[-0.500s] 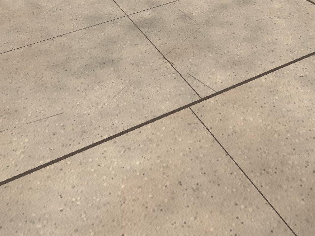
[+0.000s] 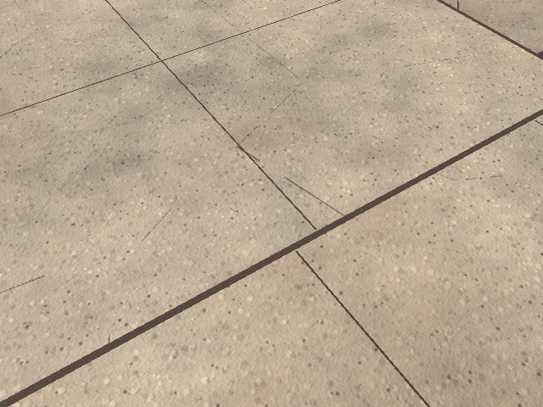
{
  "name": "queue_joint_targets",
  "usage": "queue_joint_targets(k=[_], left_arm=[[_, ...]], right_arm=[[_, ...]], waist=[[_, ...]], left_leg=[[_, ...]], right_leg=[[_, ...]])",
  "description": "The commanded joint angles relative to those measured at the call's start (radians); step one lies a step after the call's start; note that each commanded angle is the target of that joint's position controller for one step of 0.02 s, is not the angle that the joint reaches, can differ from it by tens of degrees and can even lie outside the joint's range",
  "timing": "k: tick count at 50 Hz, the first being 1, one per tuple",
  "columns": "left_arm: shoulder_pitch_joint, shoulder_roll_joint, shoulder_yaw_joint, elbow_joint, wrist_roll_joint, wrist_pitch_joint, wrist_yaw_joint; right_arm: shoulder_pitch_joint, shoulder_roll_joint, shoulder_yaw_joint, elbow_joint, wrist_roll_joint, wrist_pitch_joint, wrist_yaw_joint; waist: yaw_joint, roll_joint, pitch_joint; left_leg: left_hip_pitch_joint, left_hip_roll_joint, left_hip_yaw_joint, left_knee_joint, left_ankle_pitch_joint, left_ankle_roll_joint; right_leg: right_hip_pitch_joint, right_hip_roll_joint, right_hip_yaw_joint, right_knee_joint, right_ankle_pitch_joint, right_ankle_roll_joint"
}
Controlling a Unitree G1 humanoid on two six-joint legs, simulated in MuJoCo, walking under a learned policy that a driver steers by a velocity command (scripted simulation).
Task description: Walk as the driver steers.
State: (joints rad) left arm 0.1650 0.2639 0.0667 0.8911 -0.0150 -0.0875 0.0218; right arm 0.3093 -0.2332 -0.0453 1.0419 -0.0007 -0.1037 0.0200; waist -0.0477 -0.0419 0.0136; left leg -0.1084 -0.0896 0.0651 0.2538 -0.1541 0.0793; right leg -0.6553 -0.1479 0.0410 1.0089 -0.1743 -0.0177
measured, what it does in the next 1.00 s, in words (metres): walks ahead: right foot, then left foot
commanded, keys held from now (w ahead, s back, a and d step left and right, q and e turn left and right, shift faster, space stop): w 1.00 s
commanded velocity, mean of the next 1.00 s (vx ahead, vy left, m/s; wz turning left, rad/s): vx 0.50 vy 0.00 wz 0.00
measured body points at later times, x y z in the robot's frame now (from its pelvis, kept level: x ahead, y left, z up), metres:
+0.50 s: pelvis +0.29 -0.08 +0.00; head +0.31 -0.09 +0.45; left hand +0.33 +0.19 -0.13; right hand +0.40 -0.35 -0.13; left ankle +0.34 +0.09 -0.67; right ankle +0.30 -0.15 -0.75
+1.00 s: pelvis +0.58 -0.01 +0.00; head +0.60 +0.00 +0.45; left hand +0.65 +0.26 -0.14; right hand +0.65 -0.28 -0.13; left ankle +0.62 +0.07 -0.75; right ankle +0.55 -0.16 -0.66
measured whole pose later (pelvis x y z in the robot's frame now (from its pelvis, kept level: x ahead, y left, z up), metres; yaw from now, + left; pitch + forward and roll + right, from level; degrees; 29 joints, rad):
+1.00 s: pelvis +0.58 -0.01 +0.00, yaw +0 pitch +1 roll +0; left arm 0.25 0.26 0.07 0.95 -0.02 -0.09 0.01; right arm 0.21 -0.24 -0.06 0.96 0.00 -0.10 0.03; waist -0.02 -0.04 0.03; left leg -0.26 -0.04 0.07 0.39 -0.15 0.07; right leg -0.50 -0.09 0.02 1.14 -0.32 -0.04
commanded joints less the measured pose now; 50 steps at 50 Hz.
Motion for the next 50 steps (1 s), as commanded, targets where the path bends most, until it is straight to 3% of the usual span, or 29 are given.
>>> queue_joint_targets(k=[1,3,6,9,11,12,13,14,15,16,17,18,19,22,24,26,30,35,38,39,40,41,42,43,44,45,46,48,50], left_arm=[[-0.016,0.033,0.005,-0.053,0.008,-0.003,-0.006],[-0.1,0.019,-0.004,-0.073,0.005,-0.008,-0.016],[-0.195,0.022,-0.012,-0.103,-0.005,-0.01,-0.033],[-0.236,0.046,-0.01,-0.135,-0.008,-0.018,-0.052],[-0.167,0.082,0.004,-0.128,-0.009,-0.022,-0.058],[-0.049,0.114,0.023,-0.095,-0.008,-0.023,-0.056],[0.138,0.17,0.05,-0.04,-0.005,-0.022,-0.049],[0.289,0.277,0.074,-0.011,0.019,-0.018,-0.043],[0.316,0.239,0.062,0.003,0.011,-0.014,-0.049],[0.241,0.166,0.037,-0.01,0.005,-0.016,-0.05],[0.149,0.126,0.025,-0.034,0.008,-0.017,-0.047],[0.076,0.101,0.015,-0.044,0.015,-0.019,-0.05],[0.038,0.073,0.007,-0.047,0.022,-0.025,-0.053],[0.061,0.075,0.007,-0.021,0.021,-0.032,-0.056],[0.096,0.105,0.014,-0.003,0.021,-0.033,-0.044],[0.13,0.111,0.015,0.011,0.019,-0.026,-0.032],[0.188,0.122,0.015,0.036,0.01,-0.018,-0.018],[0.271,0.128,0.022,0.086,0.002,0.001,-0.013],[0.26,0.144,0.031,0.094,-0.002,0.016,-0.006],[0.24,0.154,0.034,0.089,-0.002,0.021,-0.005],[0.218,0.151,0.032,0.084,-0.001,0.027,-0.005],[0.213,0.124,0.02,0.073,0.006,0.029,-0.005],[0.298,0.043,-0.007,0.05,0.019,0.017,-0.013],[0.332,-0.011,-0.027,0.063,0.012,-0.008,-0.02],[0.234,0.092,0.0,0.045,-0.02,-0.028,-0.024],[0.155,0.12,0.007,0.02,-0.033,-0.039,-0.023],[0.114,0.121,0.012,0.015,-0.024,-0.039,-0.015],[0.141,0.084,0.019,0.021,-0.008,-0.016,-0.008],[0.156,0.046,0.016,0.023,-0.004,0.004,-0.006]], right_arm=[[-0.047,-0.146,-0.021,-0.064,0.003,-0.012,-0.022],[-0.002,-0.159,-0.022,-0.055,0.01,-0.008,-0.026],[0.073,-0.169,-0.025,-0.029,0.02,0.002,-0.027],[0.103,-0.179,-0.032,-0.012,0.023,0.02,-0.031],[0.077,-0.195,-0.039,-0.018,0.021,0.032,-0.033],[0.052,-0.192,-0.037,-0.025,0.018,0.039,-0.032],[0.049,-0.163,-0.025,-0.039,0.008,0.043,-0.032],[0.151,-0.063,0.006,-0.061,-0.004,0.031,-0.025],[0.179,-0.03,0.021,-0.045,0.012,0.005,-0.017],[0.092,-0.141,-0.007,-0.062,0.038,-0.015,-0.011],[0.005,-0.162,-0.012,-0.088,0.052,-0.026,-0.012],[-0.035,-0.151,-0.014,-0.092,0.043,-0.025,-0.018],[-0.035,-0.144,-0.023,-0.088,0.028,-0.013,-0.024],[0.0,-0.084,-0.02,-0.079,0.019,0.023,-0.028],[-0.064,-0.089,-0.024,-0.104,0.012,0.03,-0.032],[-0.141,-0.09,-0.027,-0.131,0.005,0.029,-0.03],[-0.282,-0.066,-0.017,-0.171,0.01,0.018,-0.017],[-0.41,-0.07,-0.009,-0.222,0.02,0.008,0.006],[-0.396,-0.098,-0.016,-0.234,0.024,-0.003,0.022],[-0.344,-0.119,-0.027,-0.223,0.023,-0.005,0.022],[-0.229,-0.149,-0.045,-0.189,0.021,-0.006,0.019],[-0.049,-0.202,-0.071,-0.134,0.017,-0.005,0.012],[0.116,-0.299,-0.096,-0.105,-0.004,-0.001,0.003],[0.146,-0.274,-0.084,-0.091,0.005,0.004,0.007],[0.085,-0.203,-0.062,-0.097,0.018,0.002,0.006],[-0.012,-0.167,-0.051,-0.121,0.019,0.0,0.004],[-0.088,-0.135,-0.04,-0.136,0.01,-0.001,0.005],[-0.137,-0.092,-0.026,-0.136,-0.009,-0.005,0.01],[-0.114,-0.11,-0.03,-0.119,-0.005,-0.01,0.008]], waist=[[0.034,0.077,0.062],[0.005,0.077,0.065],[-0.03,0.078,0.077],[-0.02,0.087,0.078],[0.033,0.114,0.03],[0.102,0.118,-0.041],[0.175,0.096,-0.166],[0.161,-0.104,-0.342],[0.154,-0.237,-0.436],[0.154,-0.151,-0.3],[0.133,-0.092,-0.181],[0.101,-0.018,-0.098],[0.067,-0.014,-0.062],[0.027,-0.022,-0.032],[0.031,-0.009,0.0],[0.048,-0.004,0.018],[0.088,-0.013,0.046],[0.122,-0.01,0.085],[0.088,-0.029,0.061],[0.055,-0.047,0.025],[-0.009,-0.05,-0.044],[-0.081,-0.028,-0.16],[-0.077,0.151,-0.326],[-0.061,0.292,-0.416],[-0.071,0.222,-0.291],[-0.047,0.177,-0.169],[-0.015,0.11,-0.098],[0.047,0.127,-0.048],[0.065,0.123,-0.027]], left_leg=[[-0.088,0.27,-0.177,-0.171,0.144,0.155],[-0.07,0.252,-0.138,-0.167,0.157,0.134],[0.024,0.28,-0.135,-0.138,0.143,0.128],[0.153,0.34,-0.152,-0.069,0.206,0.11],[0.191,0.348,-0.142,0.024,0.403,0.086],[0.174,0.314,-0.109,0.165,0.564,0.065],[0.063,0.256,-0.068,0.39,0.551,0.034],[-0.299,0.13,-0.014,0.789,0.184,-0.029],[-0.52,0.02,-0.117,1.01,-0.399,-0.049],[-0.624,0.09,-0.186,1.102,-0.381,-0.025],[-0.641,0.144,-0.159,1.089,-0.292,-0.01],[-0.601,0.188,-0.137,1.022,-0.209,-0.012],[-0.541,0.222,-0.142,0.951,-0.156,-0.014],[-0.47,0.24,-0.128,0.861,-0.096,-0.032],[-0.541,0.246,-0.125,0.769,-0.016,-0.05],[-0.594,0.244,-0.121,0.651,0.089,-0.065],[-0.55,0.204,-0.08,0.414,0.266,-0.07],[-0.585,0.179,-0.075,0.287,0.225,-0.048],[-0.526,0.157,-0.063,0.247,0.118,-0.013],[-0.433,0.128,-0.039,0.242,0.085,0.002],[-0.267,0.092,-0.008,0.224,0.09,0.025],[0.005,0.119,-0.04,0.251,0.115,0.063],[0.416,0.377,-0.415,0.258,0.061,0.197],[0.548,0.492,-0.777,0.095,-0.077,0.279],[0.461,0.45,-0.696,0.06,-0.161,0.224],[0.31,0.421,-0.554,0.035,-0.116,0.184],[0.157,0.384,-0.45,0.0,-0.039,0.163],[-0.025,0.327,-0.33,-0.068,0.038,0.142],[-0.086,0.314,-0.271,-0.112,0.091,0.158]], right_leg=[[-0.012,-0.013,-0.001,-0.187,0.178,0.019],[0.029,0.021,-0.036,-0.322,0.263,0.018],[0.028,0.046,-0.047,-0.42,0.27,0.015],[0.006,0.058,-0.035,-0.479,0.178,-0.02],[0.123,0.093,-0.059,-0.503,0.106,-0.051],[0.286,0.128,-0.089,-0.52,0.105,-0.075],[0.556,0.104,-0.061,-0.497,0.125,-0.114],[0.969,-0.158,0.324,-0.503,0.057,-0.248],[1.094,-0.271,0.706,-0.691,-0.09,-0.337],[0.992,-0.233,0.616,-0.716,-0.155,-0.282],[0.842,-0.196,0.461,-0.732,-0.098,-0.244],[0.687,-0.155,0.342,-0.768,0.006,-0.226],[0.589,-0.115,0.26,-0.799,0.072,-0.205],[0.487,-0.079,0.157,-0.865,0.167,-0.214],[0.496,-0.078,0.122,-0.89,0.212,-0.222],[0.523,-0.069,0.09,-0.901,0.225,-0.213],[0.532,-0.033,0.017,-0.916,0.195,-0.179],[0.689,-0.089,0.015,-0.867,0.222,-0.175],[0.768,-0.124,0.022,-0.787,0.363,-0.155],[0.771,-0.118,0.013,-0.726,0.514,-0.143],[0.748,-0.085,-0.017,-0.593,0.666,-0.124],[0.627,-0.03,-0.055,-0.378,0.634,-0.091],[0.26,0.09,-0.1,0.009,0.262,-0.025],[0.029,0.216,0.016,0.228,-0.415,-0.002],[-0.084,0.153,0.084,0.323,-0.399,-0.025],[-0.115,0.097,0.05,0.305,-0.298,-0.039],[-0.073,0.051,0.026,0.249,-0.208,-0.038],[0.05,0.002,0.03,0.161,-0.118,-0.033],[0.072,-0.01,0.017,0.105,-0.089,-0.018]])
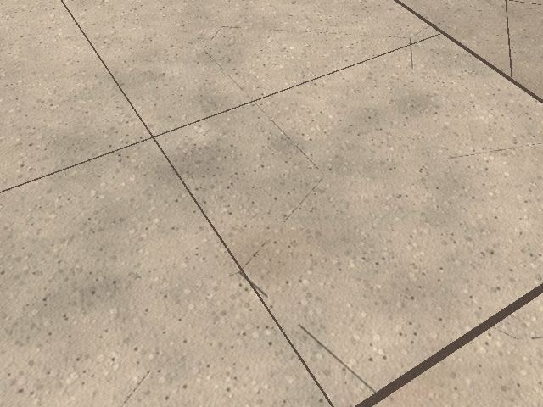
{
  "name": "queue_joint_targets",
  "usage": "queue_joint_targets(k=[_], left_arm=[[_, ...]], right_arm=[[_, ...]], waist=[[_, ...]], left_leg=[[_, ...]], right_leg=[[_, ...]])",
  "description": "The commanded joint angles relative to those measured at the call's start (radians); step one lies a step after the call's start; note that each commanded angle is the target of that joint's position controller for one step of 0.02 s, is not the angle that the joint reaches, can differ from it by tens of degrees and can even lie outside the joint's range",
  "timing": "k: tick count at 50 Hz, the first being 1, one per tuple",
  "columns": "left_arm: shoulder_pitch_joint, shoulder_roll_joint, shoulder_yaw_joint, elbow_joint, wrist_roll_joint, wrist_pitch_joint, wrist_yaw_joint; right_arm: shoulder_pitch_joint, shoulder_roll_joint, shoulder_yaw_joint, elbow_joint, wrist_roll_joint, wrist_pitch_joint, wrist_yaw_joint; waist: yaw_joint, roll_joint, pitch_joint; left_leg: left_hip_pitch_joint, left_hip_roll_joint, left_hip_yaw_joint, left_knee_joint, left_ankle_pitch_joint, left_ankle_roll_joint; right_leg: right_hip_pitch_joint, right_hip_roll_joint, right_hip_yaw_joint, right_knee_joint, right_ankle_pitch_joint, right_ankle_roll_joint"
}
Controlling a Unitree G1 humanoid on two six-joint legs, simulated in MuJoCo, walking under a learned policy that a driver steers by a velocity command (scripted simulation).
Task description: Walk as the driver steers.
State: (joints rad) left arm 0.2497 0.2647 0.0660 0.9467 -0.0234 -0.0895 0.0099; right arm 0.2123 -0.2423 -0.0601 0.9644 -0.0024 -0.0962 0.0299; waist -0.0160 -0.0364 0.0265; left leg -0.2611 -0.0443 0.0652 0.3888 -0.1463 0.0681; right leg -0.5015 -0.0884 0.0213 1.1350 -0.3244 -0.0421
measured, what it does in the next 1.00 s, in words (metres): walks ahead, turning right: right foot, then left foot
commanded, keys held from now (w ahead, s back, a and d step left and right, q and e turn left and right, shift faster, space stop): w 0.06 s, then w+e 0.78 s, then w+q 0.16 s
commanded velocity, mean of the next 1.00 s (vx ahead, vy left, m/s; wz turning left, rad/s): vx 0.50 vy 0.00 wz -0.37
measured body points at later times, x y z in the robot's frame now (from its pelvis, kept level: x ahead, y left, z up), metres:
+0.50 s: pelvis +0.29 -0.08 -0.01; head +0.32 -0.09 +0.44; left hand +0.46 +0.17 -0.12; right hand +0.31 -0.36 -0.14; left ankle +0.20 +0.09 -0.64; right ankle +0.34 -0.15 -0.74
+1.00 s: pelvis +0.58 -0.10 -0.01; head +0.60 -0.10 +0.44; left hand +0.76 +0.12 -0.13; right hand +0.58 -0.40 -0.11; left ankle +0.66 -0.02 -0.74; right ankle +0.44 -0.18 -0.66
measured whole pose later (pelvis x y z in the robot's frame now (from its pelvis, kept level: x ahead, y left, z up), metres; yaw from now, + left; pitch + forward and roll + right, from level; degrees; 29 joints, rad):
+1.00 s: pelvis +0.58 -0.10 -0.01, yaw -24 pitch +2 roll +1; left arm 0.31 0.28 0.06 0.79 -0.01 -0.06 0.01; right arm 0.18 -0.27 -0.06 0.83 0.00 -0.11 0.03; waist 0.00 -0.03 0.00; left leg -0.33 -0.05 -0.03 0.46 -0.16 0.03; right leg -0.40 0.03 0.07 1.13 -0.41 -0.04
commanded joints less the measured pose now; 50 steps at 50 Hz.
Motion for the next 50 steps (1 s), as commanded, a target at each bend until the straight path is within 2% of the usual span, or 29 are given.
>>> queue_joint_targets(k=[1,3,8,13,15,16,17,18,19,20,21,22,23,24,25,28,30,34,39,41,42,43,44,45,46,47,48,49,50], left_arm=[[0.046,0.048,0.019,-0.044,0.008,0.011,0.008],[-0.032,0.056,0.022,-0.073,0.016,0.014,0.01],[-0.177,0.024,0.005,-0.111,0.005,0.009,-0.015],[-0.292,0.028,-0.004,-0.174,-0.002,0.01,-0.046],[-0.293,0.041,-0.002,-0.195,0.0,0.009,-0.061],[-0.266,0.058,0.006,-0.199,0.002,0.01,-0.067],[-0.202,0.085,0.02,-0.192,0.004,0.012,-0.069],[-0.062,0.123,0.045,-0.159,0.004,0.015,-0.068],[0.107,0.2,0.079,-0.124,0.004,0.02,-0.055],[0.17,0.309,0.101,-0.119,0.0,0.021,-0.046],[0.197,0.241,0.077,-0.127,0.003,0.018,-0.045],[0.156,0.184,0.061,-0.129,0.011,0.013,-0.041],[0.083,0.154,0.052,-0.149,0.01,0.009,-0.038],[0.013,0.127,0.043,-0.169,0.013,0.009,-0.039],[-0.028,0.102,0.034,-0.186,0.022,0.008,-0.037],[-0.023,0.131,0.039,-0.198,0.016,0.006,-0.023],[0.012,0.161,0.048,-0.195,0.011,0.006,-0.008],[0.067,0.164,0.05,-0.185,0.005,0.017,0.005],[0.116,0.154,0.051,-0.168,-0.002,0.03,0.011],[0.104,0.158,0.053,-0.177,0.003,0.038,0.016],[0.091,0.141,0.047,-0.187,0.005,0.041,0.016],[0.084,0.093,0.029,-0.196,0.014,0.038,0.012],[0.159,0.043,0.014,-0.203,0.018,0.03,0.012],[0.285,0.026,0.001,-0.199,-0.004,0.019,0.009],[0.239,0.113,0.014,-0.187,-0.013,0.015,0.008],[0.118,0.147,0.02,-0.21,-0.005,0.013,0.005],[0.04,0.142,0.02,-0.233,0.014,0.005,0.006],[0.005,0.131,0.022,-0.246,0.027,-0.002,0.005],[0.005,0.116,0.022,-0.253,0.03,-0.005,0.003]], right_arm=[[-0.002,-0.12,-0.019,-0.034,-0.003,-0.019,-0.008],[0.032,-0.142,-0.023,-0.021,-0.001,-0.017,-0.023],[0.086,-0.153,-0.022,-0.002,0.001,-0.014,-0.041],[0.153,-0.159,-0.028,0.033,0.007,0.007,-0.045],[0.136,-0.174,-0.034,0.026,0.01,0.021,-0.049],[0.116,-0.19,-0.039,0.016,0.012,0.027,-0.053],[0.101,-0.204,-0.043,0.006,0.012,0.035,-0.057],[0.082,-0.203,-0.042,-0.006,0.011,0.046,-0.062],[0.09,-0.189,-0.032,-0.029,0.002,0.046,-0.068],[0.183,-0.051,0.014,-0.074,-0.027,0.016,-0.048],[0.137,-0.094,0.011,-0.075,0.001,-0.03,-0.029],[0.037,-0.158,-0.008,-0.103,0.039,-0.058,-0.018],[-0.012,-0.157,-0.006,-0.116,0.04,-0.07,-0.02],[-0.029,-0.155,-0.013,-0.113,0.019,-0.068,-0.028],[-0.022,-0.16,-0.023,-0.112,0.007,-0.055,-0.035],[-0.017,-0.123,-0.024,-0.132,-0.009,-0.018,-0.042],[-0.093,-0.111,-0.022,-0.164,-0.014,-0.01,-0.047],[-0.235,-0.083,-0.009,-0.212,-0.003,-0.017,-0.036],[-0.294,-0.132,-0.018,-0.256,0.011,-0.035,-0.017],[-0.248,-0.157,-0.027,-0.251,0.014,-0.048,-0.013],[-0.17,-0.172,-0.036,-0.23,0.011,-0.054,-0.016],[-0.042,-0.207,-0.048,-0.203,-0.007,-0.059,-0.018],[0.103,-0.264,-0.062,-0.182,-0.022,-0.058,-0.021],[0.196,-0.297,-0.078,-0.124,-0.008,-0.041,-0.008],[0.171,-0.204,-0.053,-0.139,0.019,-0.038,-0.003],[0.098,-0.161,-0.039,-0.156,0.022,-0.03,-0.002],[0.043,-0.157,-0.032,-0.172,0.008,-0.022,-0.001],[0.017,-0.143,-0.026,-0.176,0.001,-0.017,0.0],[0.011,-0.133,-0.019,-0.178,-0.004,-0.016,-0.001]], waist=[[0.035,0.109,-0.024],[0.02,0.089,0.0],[-0.028,0.091,0.025],[-0.06,0.075,0.065],[-0.042,0.088,0.056],[-0.019,0.106,0.028],[0.02,0.124,-0.023],[0.096,0.11,-0.098],[0.16,0.042,-0.197],[0.089,-0.208,-0.312],[0.119,-0.163,-0.41],[0.133,-0.117,-0.278],[0.105,-0.031,-0.189],[0.063,0.034,-0.124],[0.026,0.033,-0.095],[-0.006,-0.002,-0.069],[0.011,-0.007,-0.041],[0.066,-0.043,-0.018],[0.078,-0.059,-0.02],[0.046,-0.086,-0.032],[0.004,-0.089,-0.063],[-0.051,-0.064,-0.165],[-0.062,0.085,-0.302],[-0.027,0.397,-0.36],[-0.05,0.273,-0.257],[-0.058,0.169,-0.127],[-0.043,0.099,-0.068],[-0.026,0.089,-0.032],[-0.005,0.112,-0.035]], left_leg=[[0.059,0.268,-0.249,-0.263,0.111,0.176],[0.082,0.266,-0.217,-0.278,0.161,0.176],[0.127,0.232,-0.066,-0.3,0.175,0.12],[0.329,0.302,-0.009,-0.244,0.233,0.1],[0.385,0.323,0.015,-0.173,0.384,0.081],[0.395,0.324,0.033,-0.108,0.557,0.068],[0.396,0.316,0.053,0.0,0.737,0.054],[0.352,0.283,0.091,0.189,0.826,0.027],[0.147,0.242,0.105,0.466,0.652,-0.012],[-0.308,0.044,0.071,0.858,-0.087,-0.084],[-0.473,-0.01,-0.132,1.0,-0.422,-0.071],[-0.566,0.054,-0.167,1.015,-0.351,-0.042],[-0.547,0.102,-0.155,0.945,-0.259,-0.03],[-0.483,0.136,-0.148,0.85,-0.208,-0.036],[-0.402,0.16,-0.15,0.784,-0.178,-0.043],[-0.332,0.157,-0.128,0.643,-0.124,-0.089],[-0.352,0.139,-0.117,0.501,-0.011,-0.116],[-0.27,0.078,-0.11,0.209,0.23,-0.12],[-0.232,0.056,-0.151,0.084,0.189,-0.099],[-0.167,0.051,-0.145,0.062,0.1,-0.075],[-0.059,0.047,-0.127,0.024,0.096,-0.052],[0.13,0.115,-0.164,0.05,0.103,-0.004],[0.452,0.293,-0.411,0.068,0.045,0.096],[0.622,0.434,-0.821,-0.055,-0.169,0.217],[0.57,0.408,-0.84,-0.094,-0.362,0.199],[0.435,0.366,-0.694,-0.107,-0.328,0.168],[0.313,0.328,-0.605,-0.127,-0.225,0.16],[0.228,0.298,-0.547,-0.145,-0.1,0.165],[0.178,0.268,-0.501,-0.156,0.0,0.162]], right_leg=[[-0.108,-0.073,0.033,-0.06,0.098,0.017],[-0.176,-0.076,0.03,-0.171,0.198,0.037],[-0.143,-0.033,-0.013,-0.446,0.445,0.028],[-0.215,-0.004,-0.013,-0.547,0.375,-0.013],[-0.192,0.016,-0.042,-0.56,0.283,-0.039],[-0.13,0.045,-0.073,-0.556,0.231,-0.056],[-0.029,0.083,-0.108,-0.55,0.189,-0.074],[0.157,0.13,-0.132,-0.589,0.213,-0.101],[0.452,0.066,0.013,-0.599,0.236,-0.154],[0.836,-0.193,0.547,-0.668,0.128,-0.344],[0.938,-0.262,0.815,-0.828,0.039,-0.388],[0.856,-0.221,0.662,-0.836,0.073,-0.322],[0.707,-0.177,0.523,-0.84,0.154,-0.284],[0.548,-0.141,0.424,-0.857,0.251,-0.26],[0.436,-0.11,0.361,-0.883,0.323,-0.247],[0.298,-0.073,0.288,-0.926,0.406,-0.254],[0.265,-0.052,0.253,-0.938,0.405,-0.242],[0.225,0.001,0.22,-0.923,0.278,-0.179],[0.346,-0.049,0.34,-0.82,0.222,-0.158],[0.381,-0.061,0.388,-0.753,0.262,-0.147],[0.372,-0.03,0.384,-0.689,0.3,-0.128],[0.336,0.015,0.319,-0.529,0.34,-0.099],[0.111,0.121,0.207,-0.234,0.177,-0.04],[-0.158,0.196,0.136,0.025,-0.268,0.01],[-0.264,0.137,0.185,0.129,-0.247,0.008],[-0.292,0.096,0.143,0.137,-0.159,0.007],[-0.271,0.058,0.097,0.098,-0.087,0.004],[-0.241,0.03,0.086,0.035,-0.04,0.004],[-0.187,0.014,0.08,-0.018,-0.019,0.005]])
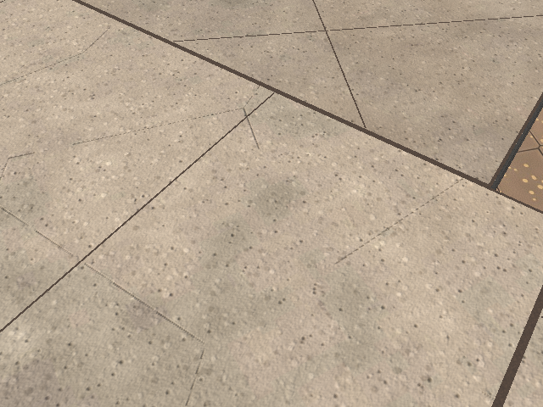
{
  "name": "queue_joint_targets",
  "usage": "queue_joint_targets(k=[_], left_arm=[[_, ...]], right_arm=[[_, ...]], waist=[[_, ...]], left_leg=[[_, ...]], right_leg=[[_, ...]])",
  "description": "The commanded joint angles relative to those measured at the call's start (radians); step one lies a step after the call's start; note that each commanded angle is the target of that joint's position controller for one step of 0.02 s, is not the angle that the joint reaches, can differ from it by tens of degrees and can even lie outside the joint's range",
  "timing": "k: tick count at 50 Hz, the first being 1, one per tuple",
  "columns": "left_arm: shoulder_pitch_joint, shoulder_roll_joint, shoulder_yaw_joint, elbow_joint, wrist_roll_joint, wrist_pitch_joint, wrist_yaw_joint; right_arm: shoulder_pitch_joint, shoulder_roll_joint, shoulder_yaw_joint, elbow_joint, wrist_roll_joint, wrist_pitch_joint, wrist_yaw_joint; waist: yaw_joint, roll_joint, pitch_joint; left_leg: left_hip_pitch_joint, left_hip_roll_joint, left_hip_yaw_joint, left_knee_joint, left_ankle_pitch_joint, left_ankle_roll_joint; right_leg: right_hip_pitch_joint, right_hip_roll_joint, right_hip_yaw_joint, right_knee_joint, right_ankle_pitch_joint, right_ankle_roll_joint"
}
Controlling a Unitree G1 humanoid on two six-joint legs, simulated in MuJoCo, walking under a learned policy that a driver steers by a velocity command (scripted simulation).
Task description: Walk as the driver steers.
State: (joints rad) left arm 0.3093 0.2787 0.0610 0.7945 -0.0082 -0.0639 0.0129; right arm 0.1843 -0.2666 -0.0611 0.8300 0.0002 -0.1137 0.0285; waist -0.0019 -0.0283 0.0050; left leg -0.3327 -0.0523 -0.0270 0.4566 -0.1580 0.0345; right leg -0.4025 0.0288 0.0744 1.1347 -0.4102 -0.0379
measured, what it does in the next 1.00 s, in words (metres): walks ahead, turning left: right foot, then left foot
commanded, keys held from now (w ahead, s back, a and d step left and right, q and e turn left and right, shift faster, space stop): w+q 1.00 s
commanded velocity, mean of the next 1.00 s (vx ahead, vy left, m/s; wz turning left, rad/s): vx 0.50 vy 0.00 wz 0.45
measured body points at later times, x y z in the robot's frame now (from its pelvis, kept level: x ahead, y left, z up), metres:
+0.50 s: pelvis +0.25 -0.03 +0.01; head +0.27 -0.04 +0.46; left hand +0.30 +0.26 -0.09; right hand +0.41 -0.29 -0.11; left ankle +0.22 +0.11 -0.65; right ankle +0.27 -0.14 -0.74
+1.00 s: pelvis +0.47 +0.11 +0.00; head +0.50 +0.14 +0.45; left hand +0.46 +0.43 -0.10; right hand +0.72 -0.06 -0.10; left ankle +0.47 +0.19 -0.74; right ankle +0.58 -0.04 -0.66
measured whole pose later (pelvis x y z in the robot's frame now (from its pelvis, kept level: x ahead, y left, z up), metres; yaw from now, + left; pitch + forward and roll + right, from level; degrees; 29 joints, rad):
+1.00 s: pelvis +0.47 +0.11 +0.00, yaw +33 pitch +2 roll +0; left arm 0.17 0.31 0.06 0.73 0.01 -0.10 0.00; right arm 0.27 -0.28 -0.06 0.67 0.00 -0.04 0.03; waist -0.01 -0.02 0.05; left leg -0.29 -0.11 -0.03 0.44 -0.17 0.10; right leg -0.57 -0.10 0.05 1.10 -0.32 0.03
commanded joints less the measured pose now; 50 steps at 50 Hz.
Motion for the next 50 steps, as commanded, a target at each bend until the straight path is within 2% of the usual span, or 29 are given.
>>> queue_joint_targets(k=[1,3,6,11,13,14,15,16,17,18,19,20,22,24,27,30,33,36,38,39,40,41,42,43,44,45,46,47,50], left_arm=[[-0.051,0.083,0.024,-0.106,0.015,-0.033,-0.002],[-0.084,0.054,0.013,-0.126,0.018,-0.035,-0.003],[-0.189,0.025,-0.005,-0.153,0.014,-0.04,-0.01],[-0.296,0.063,0.002,-0.187,-0.007,-0.051,-0.023],[-0.27,0.086,0.014,-0.185,-0.009,-0.058,-0.022],[-0.218,0.103,0.023,-0.17,-0.006,-0.059,-0.018],[-0.125,0.134,0.038,-0.154,0.002,-0.061,-0.009],[0.038,0.201,0.056,-0.136,0.015,-0.058,0.0],[0.096,0.275,0.073,-0.106,0.021,-0.038,-0.006],[0.075,0.191,0.058,-0.107,0.012,-0.037,-0.011],[0.035,0.131,0.04,-0.112,0.007,-0.039,-0.012],[-0.024,0.102,0.028,-0.116,0.012,-0.04,-0.015],[-0.09,0.069,0.019,-0.106,0.02,-0.041,-0.019],[-0.098,0.078,0.027,-0.092,0.019,-0.05,-0.019],[-0.082,0.112,0.041,-0.066,0.018,-0.054,-0.013],[-0.075,0.139,0.049,-0.05,0.013,-0.047,-0.007],[-0.033,0.168,0.057,-0.027,0.001,-0.037,-0.003],[-0.004,0.197,0.067,-0.006,-0.015,-0.02,-0.003],[-0.006,0.23,0.075,-0.006,-0.021,-0.006,0.003],[-0.012,0.239,0.076,-0.007,-0.023,0.003,0.006],[-0.005,0.218,0.066,-0.011,-0.02,0.005,0.011],[0.037,0.13,0.034,-0.036,0.027,-0.002,0.009],[0.077,0.062,0.003,-0.095,0.024,-0.036,-0.005],[-0.05,0.165,0.025,-0.106,-0.017,-0.065,-0.018],[-0.109,0.17,0.024,-0.129,-0.037,-0.078,-0.022],[-0.109,0.154,0.021,-0.119,-0.018,-0.081,-0.013],[-0.098,0.163,0.028,-0.109,0.007,-0.074,-0.006],[-0.077,0.165,0.031,-0.106,0.013,-0.061,-0.007],[-0.082,0.13,0.026,-0.11,0.026,-0.035,-0.005]], right_arm=[[0.045,-0.103,-0.016,-0.04,-0.002,0.003,0.0],[0.071,-0.131,-0.024,-0.032,0.012,0.007,-0.01],[0.096,-0.178,-0.039,-0.026,0.024,0.019,-0.028],[0.185,-0.175,-0.039,-0.008,0.033,0.043,-0.035],[0.183,-0.177,-0.04,-0.013,0.033,0.051,-0.039],[0.181,-0.16,-0.035,-0.018,0.03,0.053,-0.041],[0.167,-0.128,-0.025,-0.03,0.023,0.051,-0.041],[0.16,-0.058,-0.003,-0.057,0.005,0.045,-0.039],[0.267,-0.019,0.011,-0.098,0.031,0.028,-0.039],[0.246,-0.12,-0.011,-0.079,0.046,0.029,-0.043],[0.173,-0.158,-0.025,-0.085,0.042,0.035,-0.042],[0.154,-0.143,-0.027,-0.082,0.035,0.043,-0.042],[0.127,-0.112,-0.029,-0.098,0.028,0.059,-0.034],[0.104,-0.078,-0.023,-0.119,0.028,0.071,-0.026],[0.049,-0.062,-0.017,-0.156,0.022,0.077,-0.016],[-0.033,-0.048,-0.006,-0.185,0.022,0.072,0.004],[-0.13,-0.05,-0.002,-0.227,0.022,0.072,0.02],[-0.181,-0.072,-0.008,-0.268,0.023,0.076,0.033],[-0.135,-0.107,-0.026,-0.274,0.019,0.081,0.035],[-0.026,-0.141,-0.048,-0.252,0.02,0.084,0.032],[0.143,-0.201,-0.082,-0.206,0.023,0.09,0.019],[0.257,-0.296,-0.107,-0.184,0.029,0.1,-0.006],[0.202,-0.353,-0.102,-0.222,0.03,0.085,0.0],[0.221,-0.261,-0.078,-0.225,0.023,0.074,0.009],[0.191,-0.222,-0.065,-0.215,0.018,0.063,0.009],[0.126,-0.198,-0.056,-0.22,0.017,0.057,0.008],[0.064,-0.165,-0.046,-0.232,0.011,0.056,0.004],[0.031,-0.157,-0.041,-0.248,0.0,0.056,0.0],[0.034,-0.168,-0.045,-0.238,0.004,0.048,-0.014]], waist=[[-0.009,0.128,-0.025],[-0.008,0.135,-0.031],[-0.03,0.124,-0.019],[-0.056,0.133,-0.007],[-0.023,0.139,-0.012],[0.007,0.137,-0.029],[0.058,0.125,-0.075],[0.124,-0.013,-0.202],[0.073,-0.323,-0.285],[0.085,-0.213,-0.196],[0.091,-0.131,-0.092],[0.063,-0.08,-0.05],[0.022,-0.097,0.014],[0.011,-0.088,0.019],[0.012,-0.044,0.021],[0.036,-0.033,0.035],[0.066,-0.022,0.061],[0.065,-0.029,0.073],[0.021,-0.061,0.018],[-0.047,-0.061,-0.046],[-0.13,-0.034,-0.134],[-0.133,0.168,-0.228],[-0.047,0.32,-0.383],[-0.126,0.151,-0.354],[-0.112,0.13,-0.214],[-0.06,0.037,-0.127],[-0.019,0.045,-0.088],[0.012,0.074,-0.071],[0.029,0.069,-0.049]], left_leg=[[0.23,0.254,-0.378,-0.231,0.077,0.2],[0.2,0.241,-0.325,-0.249,0.148,0.215],[0.117,0.209,-0.258,-0.267,0.145,0.196],[0.109,0.212,-0.293,-0.216,0.06,0.159],[0.106,0.212,-0.327,-0.163,0.009,0.132],[0.084,0.187,-0.326,-0.112,0.001,0.112],[0.026,0.14,-0.298,0.005,0.002,0.08],[-0.106,0.064,-0.195,0.307,-0.153,0.035],[-0.385,-0.009,-0.082,0.573,-0.449,0.004],[-0.489,0.064,-0.11,0.72,-0.413,-0.006],[-0.511,0.093,-0.111,0.76,-0.321,-0.005],[-0.472,0.12,-0.096,0.753,-0.248,-0.013],[-0.419,0.163,-0.09,0.699,-0.168,-0.023],[-0.396,0.173,-0.071,0.671,-0.111,-0.035],[-0.415,0.179,-0.067,0.554,-0.004,-0.05],[-0.364,0.168,-0.028,0.374,0.147,-0.041],[-0.335,0.151,0.017,0.257,0.18,-0.019],[-0.324,0.127,0.055,0.194,0.087,0.022],[-0.201,0.06,0.116,0.181,-0.019,0.063],[-0.05,0.013,0.143,0.148,-0.024,0.092],[0.216,-0.02,0.128,0.104,0.029,0.13],[0.521,0.192,-0.188,0.112,0.1,0.203],[0.754,0.393,-0.775,-0.078,-0.157,0.405],[0.723,0.382,-0.747,-0.159,-0.221,0.349],[0.602,0.348,-0.607,-0.162,-0.175,0.31],[0.438,0.304,-0.498,-0.165,-0.073,0.279],[0.313,0.269,-0.415,-0.175,0.031,0.261],[0.226,0.245,-0.378,-0.197,0.095,0.258],[0.112,0.213,-0.299,-0.234,0.221,0.271]], right_leg=[[-0.256,-0.106,0.013,-0.071,0.066,0.008],[-0.23,-0.1,-0.017,-0.209,0.075,0.03],[-0.126,-0.07,-0.039,-0.433,0.245,0.056],[0.005,-0.026,-0.022,-0.613,0.38,0.066],[0.1,-0.027,-0.02,-0.673,0.365,0.048],[0.192,-0.034,-0.026,-0.699,0.346,0.031],[0.336,-0.086,0.009,-0.707,0.317,0.0],[0.564,-0.274,0.181,-0.707,0.269,-0.061],[0.739,-0.479,0.579,-0.807,0.072,-0.205],[0.67,-0.461,0.634,-0.849,-0.105,-0.21],[0.574,-0.413,0.487,-0.859,-0.062,-0.174],[0.481,-0.362,0.368,-0.88,0.051,-0.149],[0.35,-0.307,0.206,-0.932,0.213,-0.133],[0.307,-0.292,0.109,-0.97,0.329,-0.141],[0.316,-0.298,0.002,-0.989,0.454,-0.155],[0.315,-0.276,-0.11,-0.994,0.484,-0.133],[0.355,-0.29,-0.169,-0.987,0.484,-0.115],[0.445,-0.32,-0.208,-0.928,0.597,-0.089],[0.478,-0.317,-0.248,-0.785,0.93,-0.067],[0.458,-0.299,-0.275,-0.625,1.056,-0.05],[0.336,-0.26,-0.3,-0.399,1.012,-0.015],[0.037,-0.195,-0.301,-0.055,0.398,0.034],[-0.308,0.002,-0.107,0.24,-0.204,0.075],[-0.414,-0.05,0.025,0.277,-0.145,0.054],[-0.451,-0.084,0.007,0.227,-0.06,0.033],[-0.398,-0.126,0.006,0.14,0.015,0.033],[-0.323,-0.153,0.009,0.057,0.057,0.041],[-0.258,-0.166,0.013,0.028,0.085,0.047],[-0.216,-0.15,-0.012,-0.082,0.154,0.087]])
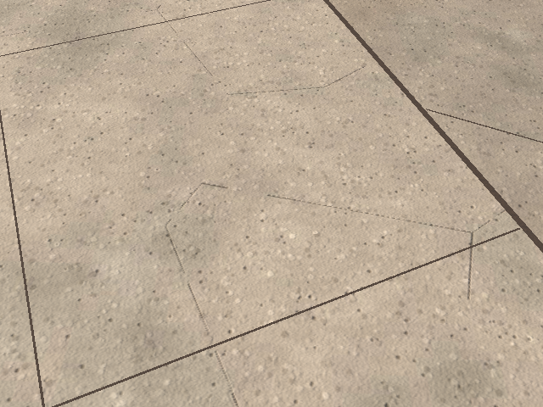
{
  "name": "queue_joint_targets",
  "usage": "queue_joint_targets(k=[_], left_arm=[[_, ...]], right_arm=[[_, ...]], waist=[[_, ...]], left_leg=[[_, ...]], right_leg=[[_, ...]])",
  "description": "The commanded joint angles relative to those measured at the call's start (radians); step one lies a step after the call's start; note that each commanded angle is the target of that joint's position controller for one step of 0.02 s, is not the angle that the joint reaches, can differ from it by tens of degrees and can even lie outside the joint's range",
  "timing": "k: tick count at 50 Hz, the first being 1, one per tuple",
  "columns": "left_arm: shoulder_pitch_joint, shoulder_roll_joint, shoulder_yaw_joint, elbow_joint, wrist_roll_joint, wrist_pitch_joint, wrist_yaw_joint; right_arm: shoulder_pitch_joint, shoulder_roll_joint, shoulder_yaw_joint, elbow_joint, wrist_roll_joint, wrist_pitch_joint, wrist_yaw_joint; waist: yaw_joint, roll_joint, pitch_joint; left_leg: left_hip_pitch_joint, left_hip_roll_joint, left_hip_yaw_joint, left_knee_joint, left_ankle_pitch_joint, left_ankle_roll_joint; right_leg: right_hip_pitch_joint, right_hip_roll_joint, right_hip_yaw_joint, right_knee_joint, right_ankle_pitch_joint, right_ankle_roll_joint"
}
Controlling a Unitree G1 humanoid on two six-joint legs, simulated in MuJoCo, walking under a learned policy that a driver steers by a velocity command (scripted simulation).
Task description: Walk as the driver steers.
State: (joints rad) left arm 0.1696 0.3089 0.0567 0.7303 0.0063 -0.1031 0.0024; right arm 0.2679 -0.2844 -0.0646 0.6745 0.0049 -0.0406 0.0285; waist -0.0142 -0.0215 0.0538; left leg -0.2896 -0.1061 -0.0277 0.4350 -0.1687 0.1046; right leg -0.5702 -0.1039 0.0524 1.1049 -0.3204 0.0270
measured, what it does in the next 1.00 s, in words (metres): walks ahead, turning left: right foot, then left foot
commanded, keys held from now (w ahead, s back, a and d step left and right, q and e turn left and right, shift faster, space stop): w+q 1.00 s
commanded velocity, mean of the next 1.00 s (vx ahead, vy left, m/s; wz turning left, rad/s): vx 0.50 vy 0.00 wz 0.60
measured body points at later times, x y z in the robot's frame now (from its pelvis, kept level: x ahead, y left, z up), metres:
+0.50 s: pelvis +0.28 -0.05 +0.00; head +0.30 -0.05 +0.45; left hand +0.30 +0.25 -0.10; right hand +0.48 -0.28 -0.10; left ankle +0.23 +0.09 -0.65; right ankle +0.32 -0.15 -0.74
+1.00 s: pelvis +0.50 +0.11 +0.00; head +0.53 +0.15 +0.45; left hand +0.47 +0.43 -0.10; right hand +0.76 -0.05 -0.10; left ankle +0.49 +0.19 -0.74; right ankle +0.59 -0.03 -0.66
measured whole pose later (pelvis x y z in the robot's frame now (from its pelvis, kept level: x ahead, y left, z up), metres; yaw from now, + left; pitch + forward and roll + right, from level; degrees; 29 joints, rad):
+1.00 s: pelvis +0.50 +0.11 +0.00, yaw +35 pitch +1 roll +0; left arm 0.16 0.32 0.05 0.73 0.00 -0.11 -0.01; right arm 0.28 -0.29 -0.07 0.65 0.01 -0.04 0.03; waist -0.02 -0.03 0.07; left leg -0.29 -0.11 -0.03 0.44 -0.17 0.10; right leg -0.52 -0.08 0.05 1.11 -0.34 0.02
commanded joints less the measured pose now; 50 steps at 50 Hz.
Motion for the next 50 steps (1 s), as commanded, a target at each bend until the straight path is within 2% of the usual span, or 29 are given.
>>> queue_joint_targets(k=[1,5,9,12,14,15,16,17,18,19,20,21,23,25,29,32,36,38,39,40,41,42,43,44,45,46,47,48,50], left_arm=[[0.024,0.087,0.026,-0.058,0.014,0.008,0.007],[-0.13,0.046,0.006,-0.094,0.008,0.0,-0.004],[-0.221,0.069,0.01,-0.124,-0.012,-0.015,-0.024],[-0.187,0.104,0.027,-0.124,-0.016,-0.026,-0.031],[-0.043,0.135,0.049,-0.091,-0.009,-0.034,-0.023],[0.097,0.184,0.063,-0.081,0.01,-0.038,-0.013],[0.2,0.263,0.084,-0.045,0.022,-0.024,-0.015],[0.196,0.18,0.067,-0.051,-0.005,-0.018,-0.022],[0.156,0.12,0.05,-0.061,-0.008,-0.011,-0.017],[0.106,0.101,0.041,-0.067,0.001,-0.003,-0.014],[0.073,0.079,0.033,-0.06,0.005,0.002,-0.012],[0.057,0.067,0.027,-0.055,0.011,0.0,-0.009],[0.049,0.061,0.028,-0.041,0.003,-0.007,-0.008],[0.057,0.088,0.038,-0.022,0.0,-0.014,-0.007],[0.062,0.121,0.048,0.006,0.0,-0.008,-0.004],[0.088,0.142,0.051,0.027,-0.006,0.004,0.001],[0.133,0.178,0.062,0.057,-0.026,0.025,0.001],[0.127,0.208,0.071,0.059,-0.037,0.037,0.006],[0.123,0.224,0.076,0.058,-0.042,0.044,0.01],[0.107,0.224,0.075,0.054,-0.048,0.051,0.013],[0.114,0.191,0.061,0.045,-0.035,0.049,0.018],[0.189,0.047,0.014,-0.012,0.017,0.033,0.008],[0.135,0.079,0.006,-0.039,-0.007,-0.006,-0.004],[0.029,0.151,0.025,-0.067,-0.047,-0.027,-0.014],[0.005,0.139,0.018,-0.076,-0.047,-0.039,-0.014],[0.006,0.134,0.019,-0.063,-0.021,-0.042,-0.007],[0.023,0.146,0.026,-0.055,-0.004,-0.034,-0.005],[0.038,0.147,0.029,-0.052,0.001,-0.022,-0.007],[0.04,0.119,0.023,-0.049,0.01,-0.004,-0.007]], right_arm=[[-0.036,-0.16,-0.044,-0.074,0.001,-0.026,-0.021],[0.021,-0.168,-0.048,-0.045,0.013,-0.016,-0.038],[0.088,-0.174,-0.051,-0.013,0.023,-0.006,-0.043],[0.09,-0.168,-0.053,-0.008,0.021,0.003,-0.047],[0.071,-0.129,-0.04,-0.018,0.018,0.006,-0.045],[0.069,-0.071,-0.018,-0.037,0.005,0.002,-0.041],[0.198,-0.016,0.0,-0.065,0.032,-0.006,-0.043],[0.199,-0.111,-0.014,-0.047,0.039,-0.008,-0.046],[0.099,-0.171,-0.032,-0.052,0.034,-0.002,-0.045],[0.043,-0.168,-0.033,-0.063,0.023,0.003,-0.047],[0.007,-0.156,-0.036,-0.075,0.013,0.004,-0.043],[0.011,-0.139,-0.037,-0.078,0.018,0.008,-0.037],[0.019,-0.099,-0.032,-0.078,0.027,0.02,-0.031],[-0.014,-0.077,-0.026,-0.095,0.021,0.027,-0.029],[-0.082,-0.063,-0.018,-0.107,0.019,0.021,-0.015],[-0.182,-0.044,-0.008,-0.127,0.019,0.01,0.005],[-0.267,-0.05,-0.008,-0.167,0.023,0.009,0.028],[-0.239,-0.081,-0.024,-0.173,0.017,0.014,0.031],[-0.178,-0.109,-0.039,-0.163,0.014,0.018,0.029],[-0.037,-0.148,-0.065,-0.128,0.015,0.022,0.023],[0.145,-0.213,-0.099,-0.079,0.019,0.032,0.006],[0.152,-0.33,-0.116,-0.072,0.03,0.031,-0.01],[0.169,-0.295,-0.097,-0.114,0.024,0.01,-0.003],[0.144,-0.222,-0.075,-0.099,0.015,-0.007,0.003],[0.101,-0.194,-0.065,-0.093,0.016,-0.016,0.003],[0.029,-0.166,-0.054,-0.099,0.014,-0.018,0.002],[-0.02,-0.141,-0.044,-0.113,0.004,-0.02,-0.002],[-0.044,-0.139,-0.041,-0.12,-0.003,-0.02,-0.005],[-0.043,-0.148,-0.043,-0.106,0.003,-0.025,-0.015]], waist=[[0.034,0.059,-0.083],[-0.027,0.086,-0.053],[-0.059,0.103,-0.041],[-0.03,0.142,-0.051],[0.047,0.148,-0.117],[0.109,0.062,-0.248],[0.065,-0.265,-0.386],[0.079,-0.231,-0.339],[0.104,-0.132,-0.21],[0.09,-0.065,-0.138],[0.073,-0.054,-0.079],[0.049,-0.082,-0.061],[0.035,-0.1,-0.047],[0.033,-0.078,-0.031],[0.047,-0.048,-0.024],[0.085,-0.037,0.004],[0.099,-0.039,0.037],[0.06,-0.066,0.001],[0.017,-0.081,-0.045],[-0.069,-0.068,-0.119],[-0.154,-0.017,-0.208],[-0.056,0.272,-0.268],[-0.089,0.233,-0.455],[-0.117,0.147,-0.33],[-0.082,0.101,-0.223],[-0.035,0.041,-0.158],[0.003,0.056,-0.131],[0.026,0.07,-0.118],[0.038,0.059,-0.099]], left_leg=[[0.052,0.255,-0.274,-0.216,0.247,0.196],[0.024,0.194,-0.22,-0.197,0.151,0.135],[0.074,0.223,-0.298,-0.14,0.064,0.115],[0.146,0.25,-0.386,-0.053,0.067,0.092],[0.121,0.193,-0.37,0.081,0.127,0.047],[0.014,0.133,-0.295,0.338,0.036,0.008],[-0.342,-0.006,-0.152,0.67,-0.373,-0.065],[-0.483,0.066,-0.167,0.823,-0.417,-0.081],[-0.521,0.103,-0.155,0.869,-0.324,-0.09],[-0.495,0.136,-0.12,0.86,-0.252,-0.097],[-0.475,0.162,-0.115,0.814,-0.203,-0.1],[-0.429,0.189,-0.111,0.785,-0.171,-0.099],[-0.394,0.206,-0.084,0.744,-0.148,-0.102],[-0.424,0.218,-0.078,0.686,-0.106,-0.112],[-0.44,0.223,-0.059,0.504,0.072,-0.118],[-0.395,0.207,-0.002,0.343,0.182,-0.104],[-0.372,0.184,0.052,0.225,0.124,-0.064],[-0.282,0.13,0.102,0.198,0.022,-0.024],[-0.188,0.091,0.13,0.193,-0.025,0.0],[0.005,0.049,0.145,0.136,0.013,0.035],[0.305,0.059,0.071,0.108,0.048,0.077],[0.646,0.328,-0.43,0.073,-0.029,0.228],[0.729,0.445,-0.83,-0.102,-0.232,0.338],[0.658,0.418,-0.702,-0.141,-0.203,0.275],[0.517,0.378,-0.576,-0.144,-0.135,0.24],[0.373,0.337,-0.484,-0.147,-0.027,0.21],[0.27,0.307,-0.419,-0.164,0.081,0.199],[0.204,0.294,-0.397,-0.184,0.133,0.199],[0.118,0.277,-0.341,-0.204,0.231,0.208]], right_leg=[[-0.06,-0.01,0.006,-0.109,0.114,0.035],[-0.007,0.046,0.0,-0.413,0.368,0.046],[0.054,0.087,0.018,-0.562,0.4,0.03],[0.116,0.098,0.031,-0.611,0.275,-0.005],[0.337,0.087,0.012,-0.669,0.259,-0.055],[0.585,-0.065,0.148,-0.646,0.223,-0.119],[0.921,-0.289,0.592,-0.728,-0.012,-0.278],[0.907,-0.321,0.732,-0.792,-0.238,-0.278],[0.793,-0.28,0.586,-0.81,-0.234,-0.234],[0.677,-0.239,0.453,-0.819,-0.11,-0.207],[0.58,-0.2,0.355,-0.841,0.003,-0.2],[0.516,-0.172,0.278,-0.865,0.071,-0.19],[0.463,-0.147,0.175,-0.91,0.14,-0.196],[0.456,-0.162,0.114,-0.941,0.212,-0.216],[0.502,-0.154,-0.03,-0.954,0.343,-0.208],[0.52,-0.142,-0.126,-0.952,0.375,-0.184],[0.614,-0.177,-0.184,-0.919,0.462,-0.163],[0.657,-0.181,-0.223,-0.813,0.768,-0.143],[0.664,-0.177,-0.242,-0.704,0.937,-0.133],[0.614,-0.154,-0.271,-0.52,1.0,-0.11],[0.423,-0.117,-0.28,-0.256,0.839,-0.072],[-0.038,0.046,-0.257,0.117,-0.091,-0.009],[-0.183,0.133,0.0,0.295,-0.294,-0.005],[-0.275,0.077,0.044,0.292,-0.197,-0.023],[-0.259,0.038,0.034,0.207,-0.111,-0.038],[-0.197,0.005,0.034,0.118,-0.057,-0.032],[-0.124,-0.015,0.041,0.058,-0.021,-0.025],[-0.077,-0.019,0.039,0.029,-0.001,-0.015],[-0.045,-0.012,0.017,-0.05,0.026,0.015]])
